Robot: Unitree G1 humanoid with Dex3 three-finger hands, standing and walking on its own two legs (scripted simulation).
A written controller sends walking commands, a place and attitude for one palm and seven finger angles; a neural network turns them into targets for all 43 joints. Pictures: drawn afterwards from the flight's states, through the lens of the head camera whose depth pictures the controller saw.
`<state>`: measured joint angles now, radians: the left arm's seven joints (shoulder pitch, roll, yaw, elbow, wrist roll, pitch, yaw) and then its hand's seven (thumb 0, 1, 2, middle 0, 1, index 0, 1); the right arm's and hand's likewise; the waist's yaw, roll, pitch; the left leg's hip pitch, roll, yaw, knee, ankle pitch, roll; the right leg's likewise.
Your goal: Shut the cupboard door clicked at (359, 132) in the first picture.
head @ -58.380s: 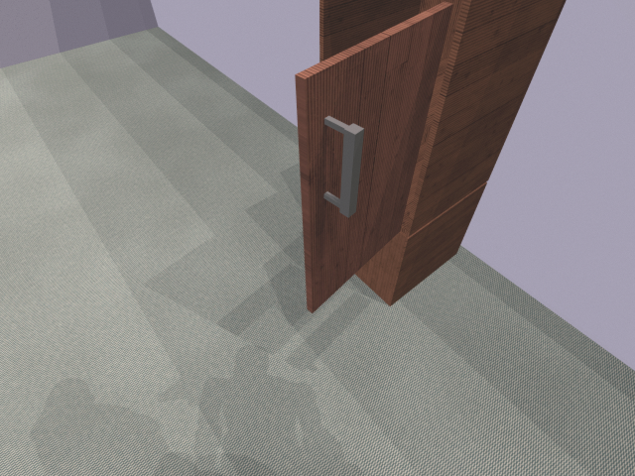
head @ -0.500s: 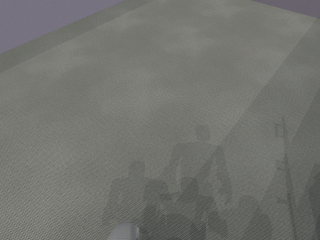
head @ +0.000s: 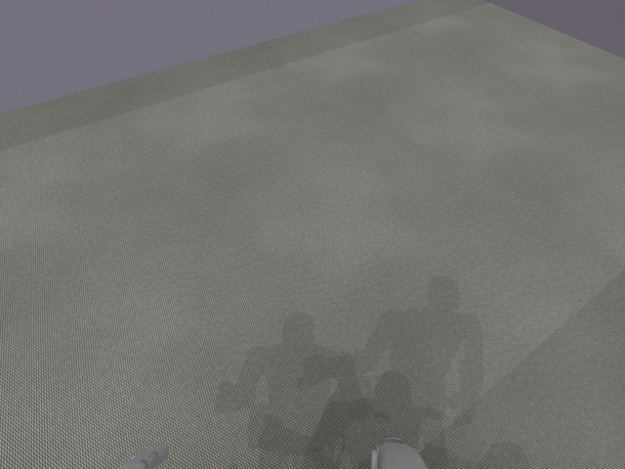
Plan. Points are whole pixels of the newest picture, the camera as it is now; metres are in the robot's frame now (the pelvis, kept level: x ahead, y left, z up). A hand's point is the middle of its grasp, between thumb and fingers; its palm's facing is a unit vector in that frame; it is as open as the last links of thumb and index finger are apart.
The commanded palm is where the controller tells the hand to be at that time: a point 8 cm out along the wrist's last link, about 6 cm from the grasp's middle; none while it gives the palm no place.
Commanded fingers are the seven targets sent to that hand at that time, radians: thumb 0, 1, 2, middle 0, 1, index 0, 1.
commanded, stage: walk to a spot facing it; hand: left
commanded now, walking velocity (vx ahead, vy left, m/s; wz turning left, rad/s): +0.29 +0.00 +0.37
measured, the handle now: out of the picture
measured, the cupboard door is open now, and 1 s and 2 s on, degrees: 27 27 27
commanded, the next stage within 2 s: turn to face it in 0.30 s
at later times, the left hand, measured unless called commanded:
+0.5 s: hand (217, 452) +0.17 +0.15 -0.16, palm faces +0.27 -0.93 -0.25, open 7.2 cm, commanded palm none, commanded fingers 0.00 0.90 0.90 -0.20 -0.30 -0.20 -0.30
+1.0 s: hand (212, 389) +0.26 +0.18 -0.18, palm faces +0.08 -0.96 -0.27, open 7.4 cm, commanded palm none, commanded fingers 0.00 0.90 0.90 -0.20 -0.30 -0.20 -0.30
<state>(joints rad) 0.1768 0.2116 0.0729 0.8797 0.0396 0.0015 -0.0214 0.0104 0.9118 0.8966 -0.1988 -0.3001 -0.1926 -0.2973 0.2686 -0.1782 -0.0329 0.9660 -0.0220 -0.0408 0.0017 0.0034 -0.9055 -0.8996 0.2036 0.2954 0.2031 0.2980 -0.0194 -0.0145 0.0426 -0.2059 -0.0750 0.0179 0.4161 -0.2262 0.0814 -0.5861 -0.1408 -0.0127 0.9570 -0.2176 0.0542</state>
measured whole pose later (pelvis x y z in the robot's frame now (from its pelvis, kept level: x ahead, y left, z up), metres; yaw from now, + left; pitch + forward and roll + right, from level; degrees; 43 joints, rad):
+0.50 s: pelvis +0.19 -0.05 +0.00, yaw +14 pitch +1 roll +1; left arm 0.29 0.18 0.05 0.95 0.03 -0.04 0.03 0.00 0.94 0.90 -0.20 -0.30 -0.20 -0.30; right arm 0.16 -0.23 -0.06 0.97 -0.02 0.03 0.02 0.01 -0.91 -0.90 0.20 0.29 0.20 0.30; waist -0.01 -0.01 0.08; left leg -0.55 0.04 0.06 0.89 -0.28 -0.02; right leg -0.11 -0.10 -0.28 0.44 -0.33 -0.01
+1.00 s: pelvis +0.22 -0.03 -0.02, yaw -1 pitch -1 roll +1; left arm 0.28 0.20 0.10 0.92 0.04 0.05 -0.01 0.01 0.91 0.90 -0.20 -0.30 -0.19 -0.30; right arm 0.15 -0.21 -0.06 0.96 -0.02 0.06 -0.02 0.00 -0.90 -0.90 0.21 0.30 0.21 0.30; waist 0.03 0.03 0.06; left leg -0.34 0.14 0.26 0.71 -0.36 0.00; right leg -0.29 -0.04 -0.07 0.66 -0.35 0.00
